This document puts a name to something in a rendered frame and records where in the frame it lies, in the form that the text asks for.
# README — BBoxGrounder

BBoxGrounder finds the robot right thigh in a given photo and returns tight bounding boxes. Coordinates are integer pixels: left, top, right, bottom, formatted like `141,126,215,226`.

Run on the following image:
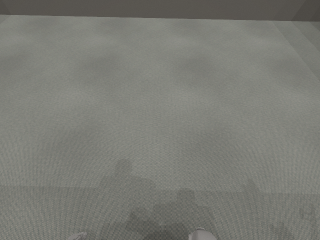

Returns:
188,230,217,240

